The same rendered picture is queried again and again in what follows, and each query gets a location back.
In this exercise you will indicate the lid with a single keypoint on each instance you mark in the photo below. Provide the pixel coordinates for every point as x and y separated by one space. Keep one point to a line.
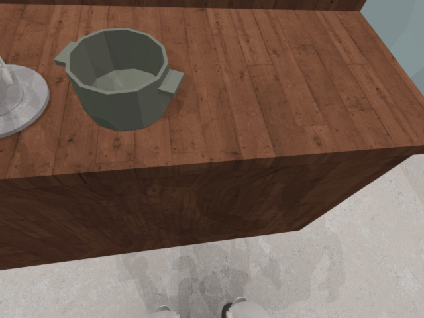
23 101

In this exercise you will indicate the left robot shin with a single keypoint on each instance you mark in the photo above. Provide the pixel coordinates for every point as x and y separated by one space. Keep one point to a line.
163 308

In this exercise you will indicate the table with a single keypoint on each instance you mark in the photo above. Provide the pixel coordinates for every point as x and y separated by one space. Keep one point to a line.
287 108

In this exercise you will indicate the robot right thigh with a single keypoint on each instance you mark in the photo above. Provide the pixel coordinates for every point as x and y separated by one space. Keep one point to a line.
247 309

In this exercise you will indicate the pot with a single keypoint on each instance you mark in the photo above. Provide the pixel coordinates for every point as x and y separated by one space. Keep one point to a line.
121 77

